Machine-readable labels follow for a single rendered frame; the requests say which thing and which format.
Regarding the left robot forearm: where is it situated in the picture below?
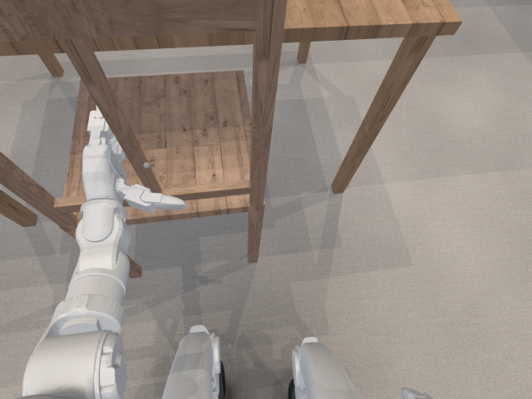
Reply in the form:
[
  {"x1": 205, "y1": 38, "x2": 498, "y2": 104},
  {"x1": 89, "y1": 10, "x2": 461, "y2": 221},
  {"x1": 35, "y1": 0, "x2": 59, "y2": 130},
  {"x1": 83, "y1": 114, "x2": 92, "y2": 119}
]
[{"x1": 22, "y1": 198, "x2": 131, "y2": 397}]

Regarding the left robot hand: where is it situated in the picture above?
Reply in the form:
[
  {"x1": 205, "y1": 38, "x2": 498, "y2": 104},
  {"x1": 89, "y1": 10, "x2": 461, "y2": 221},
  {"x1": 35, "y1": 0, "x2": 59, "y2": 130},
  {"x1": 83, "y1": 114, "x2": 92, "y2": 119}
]
[{"x1": 82, "y1": 106, "x2": 186, "y2": 214}]

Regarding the left robot thigh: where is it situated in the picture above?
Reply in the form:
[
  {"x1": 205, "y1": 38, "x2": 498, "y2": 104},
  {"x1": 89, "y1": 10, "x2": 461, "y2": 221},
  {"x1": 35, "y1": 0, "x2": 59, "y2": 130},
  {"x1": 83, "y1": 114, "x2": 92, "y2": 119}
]
[{"x1": 161, "y1": 332, "x2": 221, "y2": 399}]

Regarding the robot left upper arm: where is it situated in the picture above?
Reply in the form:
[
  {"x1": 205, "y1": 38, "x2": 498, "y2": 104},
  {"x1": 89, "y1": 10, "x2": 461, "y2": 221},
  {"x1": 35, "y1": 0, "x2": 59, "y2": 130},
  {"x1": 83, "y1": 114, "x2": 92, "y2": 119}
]
[{"x1": 15, "y1": 330, "x2": 127, "y2": 399}]

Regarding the chair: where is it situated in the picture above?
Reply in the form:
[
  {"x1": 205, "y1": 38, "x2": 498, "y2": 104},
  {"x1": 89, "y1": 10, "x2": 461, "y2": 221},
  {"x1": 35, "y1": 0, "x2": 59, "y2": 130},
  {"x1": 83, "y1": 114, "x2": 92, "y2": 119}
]
[{"x1": 0, "y1": 0, "x2": 288, "y2": 278}]

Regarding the table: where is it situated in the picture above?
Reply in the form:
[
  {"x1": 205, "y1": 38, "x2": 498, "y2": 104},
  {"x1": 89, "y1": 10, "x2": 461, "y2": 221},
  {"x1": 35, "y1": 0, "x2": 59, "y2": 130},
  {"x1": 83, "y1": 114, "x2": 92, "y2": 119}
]
[{"x1": 0, "y1": 0, "x2": 463, "y2": 227}]

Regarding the robot right shin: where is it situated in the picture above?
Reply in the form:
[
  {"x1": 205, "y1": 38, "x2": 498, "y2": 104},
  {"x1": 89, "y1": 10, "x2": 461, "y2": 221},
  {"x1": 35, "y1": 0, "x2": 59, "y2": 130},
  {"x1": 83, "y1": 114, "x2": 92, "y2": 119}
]
[{"x1": 295, "y1": 337, "x2": 318, "y2": 399}]

